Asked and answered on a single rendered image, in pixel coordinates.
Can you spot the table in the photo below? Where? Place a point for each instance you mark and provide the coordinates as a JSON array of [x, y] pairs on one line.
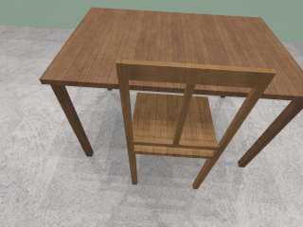
[[88, 59]]

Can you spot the chair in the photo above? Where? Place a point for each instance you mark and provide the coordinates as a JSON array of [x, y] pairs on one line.
[[182, 126]]

